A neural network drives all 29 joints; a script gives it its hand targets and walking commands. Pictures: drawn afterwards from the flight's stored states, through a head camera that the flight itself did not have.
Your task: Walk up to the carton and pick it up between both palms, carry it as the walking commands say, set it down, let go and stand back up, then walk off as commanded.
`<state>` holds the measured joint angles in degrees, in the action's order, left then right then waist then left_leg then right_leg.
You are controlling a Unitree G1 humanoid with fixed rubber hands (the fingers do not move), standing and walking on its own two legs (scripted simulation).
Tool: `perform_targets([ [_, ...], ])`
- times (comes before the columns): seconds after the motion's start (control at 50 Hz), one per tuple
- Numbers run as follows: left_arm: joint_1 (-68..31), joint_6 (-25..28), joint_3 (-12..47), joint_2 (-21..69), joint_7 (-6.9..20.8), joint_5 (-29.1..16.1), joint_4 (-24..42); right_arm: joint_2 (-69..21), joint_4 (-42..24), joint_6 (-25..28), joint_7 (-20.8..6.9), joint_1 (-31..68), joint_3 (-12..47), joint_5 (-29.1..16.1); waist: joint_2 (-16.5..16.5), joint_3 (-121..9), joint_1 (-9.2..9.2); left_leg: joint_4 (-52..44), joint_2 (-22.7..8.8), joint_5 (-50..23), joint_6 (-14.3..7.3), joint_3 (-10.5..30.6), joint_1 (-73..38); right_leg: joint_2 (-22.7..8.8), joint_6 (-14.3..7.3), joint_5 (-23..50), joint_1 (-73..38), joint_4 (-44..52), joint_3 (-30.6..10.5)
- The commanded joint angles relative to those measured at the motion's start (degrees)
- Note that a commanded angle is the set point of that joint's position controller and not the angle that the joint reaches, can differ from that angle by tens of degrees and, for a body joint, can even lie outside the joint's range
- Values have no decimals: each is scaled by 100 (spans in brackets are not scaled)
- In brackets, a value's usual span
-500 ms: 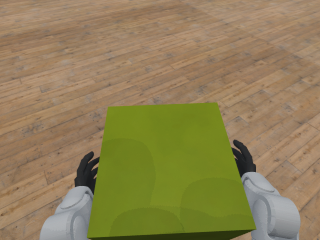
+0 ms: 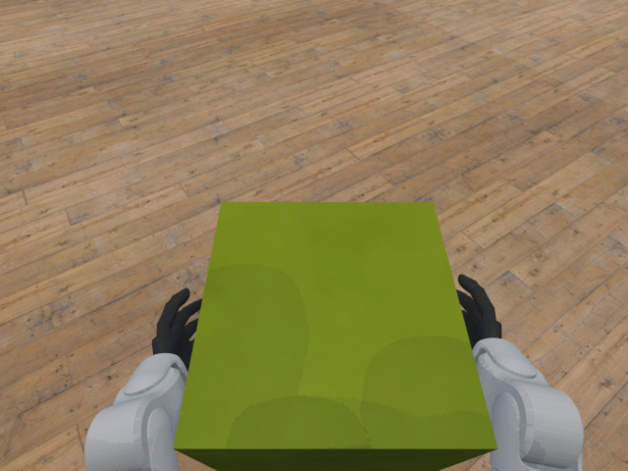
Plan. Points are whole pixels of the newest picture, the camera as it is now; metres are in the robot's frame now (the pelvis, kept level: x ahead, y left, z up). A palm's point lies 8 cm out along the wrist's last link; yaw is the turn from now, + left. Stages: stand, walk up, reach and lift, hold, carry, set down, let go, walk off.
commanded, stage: carry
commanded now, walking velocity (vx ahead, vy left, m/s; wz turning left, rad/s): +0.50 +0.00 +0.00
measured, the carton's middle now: (326, 349) +0.26 -0.01 +0.02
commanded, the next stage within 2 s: none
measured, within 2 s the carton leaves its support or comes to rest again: neither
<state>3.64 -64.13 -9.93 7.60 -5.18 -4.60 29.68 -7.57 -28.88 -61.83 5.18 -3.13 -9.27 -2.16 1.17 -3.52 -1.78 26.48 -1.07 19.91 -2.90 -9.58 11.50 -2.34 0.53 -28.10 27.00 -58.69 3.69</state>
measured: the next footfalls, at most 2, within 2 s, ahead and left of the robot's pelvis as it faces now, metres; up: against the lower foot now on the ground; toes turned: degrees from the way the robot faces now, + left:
right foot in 0.18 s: +0.31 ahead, -0.13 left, +0.00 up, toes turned -7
left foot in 0.46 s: +0.39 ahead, +0.08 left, +0.00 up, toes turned +11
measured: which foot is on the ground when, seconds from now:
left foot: down 0.00-0.24, up 0.26-0.44, down 0.46-0.86, up 0.88-1.00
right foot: up 0.00-0.16, down 0.18-0.48, up 0.50-0.80, down 0.82-1.00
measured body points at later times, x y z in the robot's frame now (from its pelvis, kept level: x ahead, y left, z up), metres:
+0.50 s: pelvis +0.35 +0.00 -0.01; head +0.36 +0.01 +0.44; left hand +0.55 +0.21 +0.05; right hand +0.62 -0.12 +0.06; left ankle +0.35 +0.07 -0.74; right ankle +0.27 -0.12 -0.73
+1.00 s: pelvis +0.70 +0.00 -0.02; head +0.71 +0.02 +0.43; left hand +0.91 +0.21 +0.04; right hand +0.97 -0.13 +0.05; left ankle +0.58 +0.07 -0.66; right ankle +0.71 -0.09 -0.74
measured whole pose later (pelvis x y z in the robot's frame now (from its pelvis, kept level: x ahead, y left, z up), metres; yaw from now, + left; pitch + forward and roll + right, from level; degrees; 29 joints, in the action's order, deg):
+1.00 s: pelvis +0.70 +0.00 -0.02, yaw +6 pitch +3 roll -4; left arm 5.0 -64.5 -8.5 7.8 -6.4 -2.7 30.6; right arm -7.2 -27.5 -62.8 4.7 -2.1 -10.4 -3.3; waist 2.0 -2.2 2.3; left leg 67.3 -2.8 29.2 -0.5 -1.4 23.2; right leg 0.5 -3.0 -17.7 18.7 -33.4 13.9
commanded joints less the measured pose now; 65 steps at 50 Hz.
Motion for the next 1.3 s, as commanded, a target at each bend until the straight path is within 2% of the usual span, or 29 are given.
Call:
perform_targets([
  [0.0, -2299, 269, 4712, 4237, 705, -788, 924, -4202, -1052, -46, -806, 2196, 4740, -1370, 582, -1017, 82, -997, -1695, -3898, -535, 1444, -1997, -91, -70, 1209, 665, 2099, 234],
  [0.12, -2332, 213, 4644, 3880, 513, -637, 1189, -3825, -1062, -133, -874, 2129, 4707, -1452, 897, -1158, 177, 103, -1126, -5627, 37, 227, -667, 476, -458, 2405, -1869, 3037, 1045],
  [0.14, -2260, 186, 4663, 3793, 524, -679, 1270, -3692, -1175, -160, -851, 2179, 4691, -1407, 647, -1572, 363, 1202, -933, -5222, 174, 129, 49, 172, -740, 2332, -3000, 2878, 602],
  [0.16, -2273, 143, 4591, 3671, 494, -652, 1169, -3567, -1062, -224, -812, 2148, 4562, -1312, -116, -1987, 494, 2808, -468, -3914, 298, 62, 1002, -764, -1205, 2311, -4052, 3216, -999],
  [0.18, -2097, 129, 4578, 3596, 487, -596, 1050, -3350, -1234, -248, -812, 2089, 4601, -1298, -1002, -1995, 530, 4610, 432, -343, 363, 152, 2345, -1811, -2014, 3559, -4766, 3845, -3047],
  [0.2, -2271, 116, 4650, 3705, 482, -758, 1038, -3449, -996, -307, -811, 1923, 4489, -1387, -1142, -2103, 418, 5295, 338, 1458, 235, 758, 2843, -2169, -2408, 4691, -4890, 3751, -3648],
  [0.28, -2763, 86, 4927, 4256, 647, -1097, 1122, -3894, -760, -194, -823, 2055, 4305, -1060, -196, -1349, 346, 3681, -464, 846, 210, 1171, 2676, -1956, -1505, 2797, -3428, 4118, -2180],
  [0.36, -2902, 170, 5071, 4233, 797, -1244, 994, -3856, -288, -61, -728, 1658, 4021, -639, -828, -1032, 263, 626, -71, 306, 159, 219, 419, -1541, -947, 2159, -1451, 4469, -733],
  [0.4, -3088, 219, 5282, 4366, 865, -1400, 1197, -4068, -473, 52, -691, 1672, 4081, -666, -548, -1195, 20, -660, 137, -889, 42, 50, -969, -1054, -461, 2213, -1062, 3468, 184],
  [0.42, -3047, 205, 5239, 4258, 882, -1355, 1245, -3944, -527, 65, -655, 1702, 4132, -703, 277, -1266, -80, -971, -643, -776, -191, 1240, -1857, -549, -123, 2315, -127, 2161, 628],
  [0.44, -3109, 202, 5324, 4233, 893, -1380, 1423, -3847, -637, 102, -622, 1616, 4132, -717, 1603, -1311, -94, -1449, -2047, -1864, -771, 3325, -2731, 151, 142, 265, 1234, 704, 693],
  [0.46, -3173, 183, 5359, 4126, 914, -1397, 1469, -3902, -695, 120, -584, 1779, 4139, -739, 1169, -1307, -65, -1263, -2329, -2390, -1124, 3825, -2897, 94, 43, -234, 1445, 76, -103],
  [0.5, -3111, 151, 5294, 4092, 902, -1392, 1342, -3954, -810, 89, -523, 1935, 4170, -789, 508, -1207, -93, -832, -2379, -3655, -1313, 3548, -3052, -96, 6, -109, 2036, -262, -302],
  [0.54, -2569, 147, 4995, 4019, 855, -1193, 1033, -3966, -905, 38, -557, 1920, 4349, -891, 208, -1021, -30, -717, -1962, -4290, -872, 2625, -3442, -239, -63, 39, 2419, -36, -239],
  [0.64, -1945, 181, 4647, 4015, 642, -734, 726, -3948, -1101, -68, -697, 2094, 4610, -1247, 241, -718, 3, -790, -1602, -5691, -467, 1554, -3119, 52, -61, 1050, 1689, 1861, 484],
  [0.72, -2050, 209, 4532, 3893, 504, -580, 948, -3809, -1215, -93, -833, 2426, 4726, -1575, 1286, -1297, 119, -207, -1157, -7436, 14, 271, -1857, 910, -329, 2363, -1127, 3218, 1358],
  [0.74, -2125, 223, 4563, 4012, 486, -600, 1089, -3835, -1384, -94, -848, 2453, 4776, -1606, 1098, -1649, 192, 360, -1067, -7245, 101, 77, -1369, 861, -437, 2665, -2149, 3278, 1362],
  [0.76, -2096, 222, 4605, 3967, 464, -602, 1195, -3733, -1319, -99, -855, 2299, 4693, -1520, 1049, -1979, 376, 1343, -976, -6705, 213, 95, -473, 400, -790, 2625, -3328, 3013, 794],
  [0.78, -2142, 222, 4613, 3993, 459, -632, 1297, -3728, -1454, -97, -857, 2310, 4692, -1509, 291, -2375, 505, 2644, -624, -5007, 301, 124, 800, -504, -1290, 2950, -4560, 2886, -379],
  [0.8, -2206, 207, 4556, 3761, 454, -582, 1339, -3551, -1415, -144, -856, 2230, 4678, -1462, -947, -2380, 530, 4826, 380, -548, 365, 259, 2042, -1866, -2180, 3823, -4980, 3666, -2673],
  [0.82, -2070, 192, 4592, 3803, 397, -598, 1159, -3565, -1247, -203, -858, 2061, 4641, -1519, -682, -2433, 444, 5581, 381, 1227, 173, 846, 2434, -2172, -2475, 4752, -5027, 3732, -3534],
  [0.86, -2407, 178, 4657, 3959, 489, -778, 1259, -3669, -1124, -180, -870, 2099, 4516, -1423, -277, -1801, 381, 5742, -142, 909, 217, 1126, 2766, -2217, -2138, 4494, -4099, 3839, -2823],
  [0.92, -2529, 115, 4858, 4218, 636, -1008, 1023, -3851, -776, -112, -842, 2054, 4290, -1044, -284, -1251, 327, 3313, -530, 1118, 236, 1196, 2423, -1916, -1458, 2182, -2904, 4257, -2089],
  [1.0, -2852, 135, 5044, 4145, 806, -1214, 911, -3754, -226, -15, -729, 1665, 3927, -572, -923, -1072, 214, 322, 55, 100, 149, 68, 75, -1410, -862, 1827, -1227, 4411, -538],
  [1.04, -3027, 210, 5241, 4258, 852, -1379, 1202, -3932, -349, 95, -691, 1682, 3986, -622, -375, -1204, 31, -469, 122, -820, 34, 96, -1192, -979, -442, 1935, -713, 3403, 135],
  [1.06, -3119, 223, 5269, 4256, 869, -1383, 1355, -3925, -387, 119, -675, 1682, 4067, -690, 798, -1195, -92, -1135, -980, -422, -296, 1692, -1960, -312, -106, 1988, 270, 1863, 674],
  [1.08, -3230, 206, 5369, 4300, 906, -1419, 1536, -3911, -555, 159, -647, 1781, 4108, -730, 1898, -1303, -96, -1523, -2315, -1549, -933, 3446, -2808, 217, 126, 102, 1430, 429, 546],
  [1.14, -3071, 162, 5263, 4087, 927, -1433, 1309, -4063, -753, 158, -518, 2002, 4228, -768, 330, -1111, -142, -694, -2280, -4386, -1144, 3325, -3426, -48, -66, -175, 2329, -422, -261],
  [1.28, -1834, 112, 4438, 3786, 698, -647, 481, -3788, -964, -117, -651, 2212, 4614, -1167, 128, -589, 20, -970, -1547, -4944, -425, 1323, -2539, 21, -60, 1223, 1183, 1935, 413],
])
